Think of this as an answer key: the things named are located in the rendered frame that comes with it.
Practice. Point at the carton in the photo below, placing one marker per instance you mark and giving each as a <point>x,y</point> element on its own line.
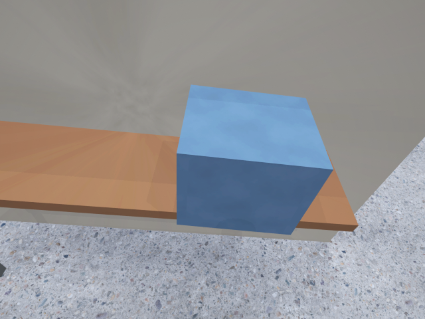
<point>248,161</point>

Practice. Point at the table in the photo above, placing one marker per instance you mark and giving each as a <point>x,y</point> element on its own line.
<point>81,170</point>

